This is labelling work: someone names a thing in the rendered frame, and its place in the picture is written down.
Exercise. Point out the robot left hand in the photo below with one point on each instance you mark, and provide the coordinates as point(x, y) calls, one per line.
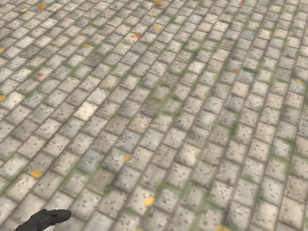
point(43, 219)

